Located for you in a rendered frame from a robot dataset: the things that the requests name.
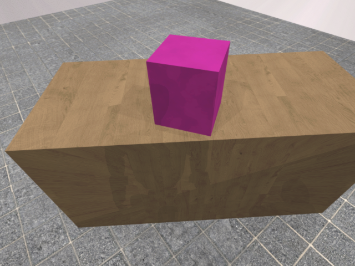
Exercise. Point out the carton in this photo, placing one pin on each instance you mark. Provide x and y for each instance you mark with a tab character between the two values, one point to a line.
186	79

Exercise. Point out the pedestal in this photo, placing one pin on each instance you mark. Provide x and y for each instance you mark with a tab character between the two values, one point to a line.
283	143

